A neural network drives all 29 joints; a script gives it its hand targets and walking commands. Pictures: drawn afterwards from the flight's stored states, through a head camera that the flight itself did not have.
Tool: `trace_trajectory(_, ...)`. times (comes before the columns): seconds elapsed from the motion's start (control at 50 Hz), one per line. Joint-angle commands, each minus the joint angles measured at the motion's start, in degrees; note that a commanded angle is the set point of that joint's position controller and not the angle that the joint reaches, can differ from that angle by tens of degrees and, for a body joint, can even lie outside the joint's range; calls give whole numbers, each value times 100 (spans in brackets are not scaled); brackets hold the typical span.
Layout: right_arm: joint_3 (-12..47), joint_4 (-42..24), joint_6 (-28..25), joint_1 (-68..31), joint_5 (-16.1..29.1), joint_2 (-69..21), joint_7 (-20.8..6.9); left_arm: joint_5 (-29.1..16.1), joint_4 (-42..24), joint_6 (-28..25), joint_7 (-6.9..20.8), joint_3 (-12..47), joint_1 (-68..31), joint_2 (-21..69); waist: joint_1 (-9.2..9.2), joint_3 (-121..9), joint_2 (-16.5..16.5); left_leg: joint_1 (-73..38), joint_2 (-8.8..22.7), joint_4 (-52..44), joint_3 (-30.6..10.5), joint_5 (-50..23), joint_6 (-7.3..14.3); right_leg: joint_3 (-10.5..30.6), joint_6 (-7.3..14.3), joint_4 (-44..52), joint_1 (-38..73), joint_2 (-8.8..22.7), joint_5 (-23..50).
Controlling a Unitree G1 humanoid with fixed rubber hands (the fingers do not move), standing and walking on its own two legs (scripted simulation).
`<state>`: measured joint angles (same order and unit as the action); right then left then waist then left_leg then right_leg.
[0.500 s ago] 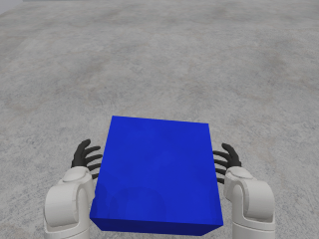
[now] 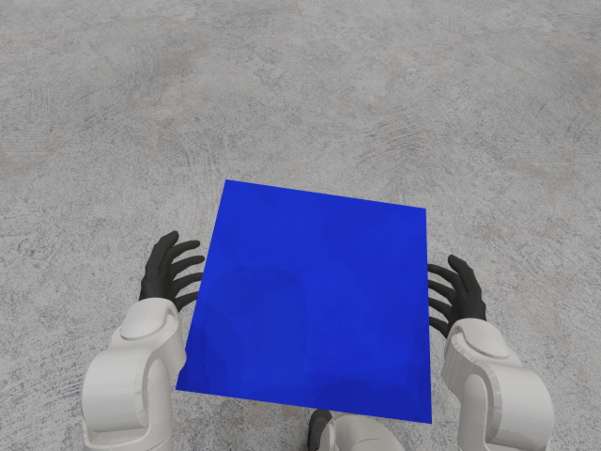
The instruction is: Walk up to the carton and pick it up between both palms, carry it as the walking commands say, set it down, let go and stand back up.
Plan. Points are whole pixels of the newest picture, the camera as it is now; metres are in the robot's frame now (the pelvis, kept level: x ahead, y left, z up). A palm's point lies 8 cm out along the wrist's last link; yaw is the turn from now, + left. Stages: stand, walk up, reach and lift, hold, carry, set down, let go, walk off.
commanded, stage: carry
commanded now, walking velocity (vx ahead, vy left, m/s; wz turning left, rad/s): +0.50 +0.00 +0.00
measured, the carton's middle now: (309, 303) +0.29 -0.02 +0.00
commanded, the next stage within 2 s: none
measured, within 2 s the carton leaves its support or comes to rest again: neither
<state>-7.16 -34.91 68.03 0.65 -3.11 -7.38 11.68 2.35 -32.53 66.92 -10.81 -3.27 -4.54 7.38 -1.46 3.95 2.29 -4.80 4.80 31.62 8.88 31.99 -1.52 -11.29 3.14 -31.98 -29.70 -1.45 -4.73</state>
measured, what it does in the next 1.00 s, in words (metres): walks ahead: left foot, then right foot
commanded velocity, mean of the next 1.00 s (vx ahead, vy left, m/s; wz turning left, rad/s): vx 0.13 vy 0.00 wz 0.00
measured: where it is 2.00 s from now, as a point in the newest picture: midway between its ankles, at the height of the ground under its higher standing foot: (270, 113)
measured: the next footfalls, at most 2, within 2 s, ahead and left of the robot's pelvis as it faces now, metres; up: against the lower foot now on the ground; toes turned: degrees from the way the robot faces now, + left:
left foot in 0.26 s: +0.23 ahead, +0.10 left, +0.00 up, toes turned +7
right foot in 0.52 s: +0.54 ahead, -0.07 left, +0.00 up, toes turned -9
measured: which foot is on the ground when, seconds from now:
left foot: down 0.00-0.00, up 0.02-0.24, down 0.26-0.56, up 0.58-0.72, down 0.74-0.98, up 1.00-1.00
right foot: down 0.00-0.28, up 0.30-0.50, down 0.52-0.80, up 0.82-0.94, down 0.96-1.00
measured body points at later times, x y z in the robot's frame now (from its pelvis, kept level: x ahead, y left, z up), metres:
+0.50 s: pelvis +0.38 +0.02 +0.02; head +0.43 +0.02 +0.46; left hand +0.66 +0.18 +0.11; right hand +0.63 -0.16 +0.09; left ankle +0.19 +0.10 -0.70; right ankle +0.44 -0.07 -0.69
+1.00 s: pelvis +0.73 +0.03 -0.01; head +0.78 +0.02 +0.44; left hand +1.01 +0.19 +0.09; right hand +0.99 -0.15 +0.06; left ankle +0.52 +0.11 -0.69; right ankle +0.67 -0.06 -0.71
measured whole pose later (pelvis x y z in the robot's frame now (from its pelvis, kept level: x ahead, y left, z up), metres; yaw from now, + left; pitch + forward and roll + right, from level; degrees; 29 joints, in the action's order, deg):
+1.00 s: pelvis +0.73 +0.03 -0.01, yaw -2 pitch +5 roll -6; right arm -6.9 -35.0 66.4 -0.9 -3.9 -7.3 10.0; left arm 2.1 -36.1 65.5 -11.3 -3.1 -3.5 7.3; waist 1.6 1.1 8.2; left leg 5.9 7.2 44.9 5.6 36.1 -0.4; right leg -13.0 1.9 -38.7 -17.3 -3.2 -24.1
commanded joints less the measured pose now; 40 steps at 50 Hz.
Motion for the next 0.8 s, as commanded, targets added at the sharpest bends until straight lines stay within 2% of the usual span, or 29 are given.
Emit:
trace_trajectory(0.0, 4921, -1063, -143, -2980, 2558, -5271, -1895, -1975, -1364, -201, 1329, 4072, -2378, 5419, 344, -3311, -741, 3307, -678, 4600, -1341, -428, 138, 4496, 1579, 1684, 4315, 2335, 1041)
trace_trajectory(0.06, 4412, -709, -34, -2483, 2244, -5169, -1895, -1960, -1172, -87, 1385, 4101, -2104, 5585, 349, -2953, -595, 3814, 101, 3422, -1288, -521, -29, 3251, 1329, 1275, 4203, 2262, 1430)
trace_trajectory(0.12, 4346, -649, -157, -2541, 2147, -5297, -1850, -2093, -936, -103, 1478, 4294, -2125, 5737, 406, -2963, -880, 3516, 104, 1694, -1083, 1, -103, 2583, 1122, 1092, 4172, 2092, 2349)
trace_trajectory(0.16, 4383, -790, -262, -2734, 2159, -5339, -1849, -2178, -1099, -136, 1513, 4439, -2421, 5813, 377, -2841, -762, 2719, -7, 147, -803, -23, 0, 2070, 950, 1083, 3451, 1957, 2046)
trace_trajectory(0.18, 4411, -858, -304, -2698, 2159, -5395, -1847, -2241, -1277, -157, 1527, 4519, -2664, 5820, 220, -2858, -644, 1903, -158, -911, -479, -626, 70, 1576, 711, 841, 2919, 1706, 1714)
trace_trajectory(0.2, 4398, -930, -358, -2712, 2163, -5483, -1840, -2341, -1454, -192, 1533, 4589, -2767, 5791, 54, -3106, -344, 496, -237, -1596, -408, -1703, 193, 959, 265, 140, 2087, 1289, 1775)
trace_trajectory(0.22, 4272, -946, -406, -2691, 2093, -5394, -1808, -2427, -1648, -198, 1540, 4679, -2905, 5748, -67, -3238, 714, -966, 619, -1427, -1530, -2502, 446, 425, -241, -886, 560, 662, 1001)
trace_trajectory(0.24, 4194, -911, -421, -2614, 1985, -5195, -1756, -2444, -1727, -155, 1562, 4744, -2902, 5662, -52, -3083, 2191, -2215, 1820, -1447, -3294, -4576, 1087, 249, -537, -1995, -1226, -70, -2003)
trace_trajectory(0.26, 4030, -620, -381, -2329, 1857, -5168, -1707, -2477, -1717, -87, 1597, 4776, -3105, 5422, -70, -2986, 1989, -2609, 1948, -955, -3392, -6210, 1597, 788, -402, -2468, -1661, -10, -2641)
trace_trajectory(0.28, 3964, -584, -417, -2381, 1791, -5288, -1650, -2620, -1842, -107, 1645, 4855, -3338, 5461, -178, -2693, 1609, -3212, 1904, -622, -3310, -7767, 1628, 835, -385, -2773, -2626, 25, -3191)
trace_trajectory(0.32, 3983, -597, -392, -2113, 1715, -5139, -1555, -2582, -1523, -97, 1607, 4712, -2762, 5361, -205, -2450, 943, -4003, 1726, -393, -2584, -9155, 1113, 604, -367, -2604, -3556, 120, -3460)
trace_trajectory(0.36, 4036, -755, -324, -2321, 1809, -4957, -1542, -2406, -1022, -73, 1565, 4338, -2139, 5258, -180, -2269, 521, -3861, 1462, -438, -1949, -9565, 840, 156, -372, -1852, -3383, 65, -3155)
trace_trajectory(0.4, 4156, -1006, -267, -2667, 1906, -4844, -1523, -2130, -584, -58, 1505, 4023, -1500, 5144, 36, -2292, 226, -2188, 794, -134, -817, -9328, 357, -355, -392, 311, -927, -281, -1443)
trace_trajectory(0.42, 4174, -1040, -229, -2616, 1983, -4743, -1544, -1996, -506, -45, 1463, 3916, -1343, 5115, 109, -2621, 358, -1162, 515, 290, -272, -9348, 63, -601, -373, 816, 897, -624, -211)
trace_trajectory(0.44, 4270, -1098, -207, -2681, 2097, -4693, -1574, -1915, -528, -55, 1429, 3859, -1473, 5169, 195, -3000, 301, -395, 353, 999, 114, -8935, -133, -658, -317, 1219, 2345, -640, 1149)
trace_trajectory(0.46, 4387, -1133, -172, -2895, 2216, -4676, -1616, -1836, -505, -60, 1399, 3814, -1360, 5225, 389, -3305, 42, 685, 272, 1877, 214, -7923, -230, -213, -76, 1035, 3683, -133, 2418)
trace_trajectory(0.48, 4499, -1192, -127, -3030, 2300, -4716, -1673, -1797, -610, -92, 1375, 3801, -1380, 5203, 486, -3712, -985, 2573, -153, 3086, -166, -3539, -348, 1647, 647, 208, 5386, 1418, 5951)
trace_trajectory(0.5, 4607, -1130, -63, -2975, 2354, -4766, -1725, -1785, -768, -100, 1347, 3804, -1615, 5102, 374, -3653, -1827, 3658, -806, 4124, -761, 189, -304, 3054, 1410, 126, 5847, 2483, 8410)
trace_trajectory(0.52, 4637, -832, -26, -2828, 2403, -4862, -1762, -1853, -1002, -110, 1326, 3870, -1918, 5031, 330, -3581, -1046, 3302, -635, 4282, -1342, 87, -118, 2888, 1434, 397, 5169, 2576, 7744)
trace_trajectory(0.54, 4760, -978, -25, -3021, 2544, -5078, -1845, -1828, -1256, -148, 1330, 3898, -2082, 5232, 390, -3298, -740, 3369, -538, 3863, -1441, -70, 17, 2660, 1320, 565, 4702, 2437, 7035)
trace_trajectory(0.56, 4676, -1003, 29, -3061, 2547, -5059, -1860, -1744, -1255, -117, 1316, 3826, -2007, 5310, 386, -2926, -714, 3497, -191, 3198, -1315, 103, -37, 2520, 1201, 636, 4431, 2448, 6357)
trace_trajectory(0.6, 4634, -959, 50, -3025, 2504, -5103, -1903, -1728, -1112, -101, 1341, 3853, -1812, 5432, 349, -2538, -837, 3371, 74, 1491, -1091, 409, -118, 2022, 984, 658, 3939, 2138, 5455)
trace_trajectory(0.64, 4649, -926, -5, -2995, 2510, -5314, -1869, -1823, -1055, -103, 1372, 4003, -1990, 5564, 306, -2551, -1292, 2704, -162, -157, -647, -562, -204, 1371, 728, 298, 3727, 1743, 5826)
trace_trajectory(0.66, 4580, -855, -40, -2960, 2447, -5359, -1853, -1923, -1098, -97, 1383, 4114, -2243, 5624, 161, -2720, -1063, 2143, -283, -1295, -374, -1543, -265, 968, 516, -88, 3714, 1495, 5446)
trace_trajectory(0.68, 4486, -789, -99, -2920, 2358, -5394, -1844, -2020, -1134, -99, 1406, 4203, -2364, 5603, 60, -2972, -854, 984, 34, -1690, -623, -3213, -234, 795, 115, -284, 2920, 1310, 4650)
trace_trajectory(0.7, 4389, -752, -168, -2894, 2254, -5315, -1823, -2079, -1186, -95, 1439, 4267, -2344, 5489, 75, -3208, 272, -480, 931, -652, -1721, -7300, 138, 678, -336, -720, 1407, 870, 2603)
trace_trajectory(0.72, 4318, -634, -207, -2732, 2142, -5276, -1785, -2113, -1205, -72, 1476, 4313, -2424, 5433, 124, -3166, 1308, -1454, 1512, -169, -2129, -10339, 649, 548, -511, -809, 383, 415, -615)
trace_trajectory(0.74, 4152, -504, -271, -2496, 1987, -5323, -1734, -2248, -1448, -87, 1550, 4479, -2820, 5483, 52, -3006, 1705, -1635, 1535, -66, -2180, -11034, 937, 609, -485, -811, 24, 211, -2165)
trace_trajectory(0.78, 4197, -634, -352, -2521, 1975, -5518, -1663, -2431, -1600, -172, 1583, 4637, -2999, 5581, -41, -2802, 1569, -2947, 1375, 186, -1868, -11597, 702, 212, -521, -532, -1242, -60, -2746)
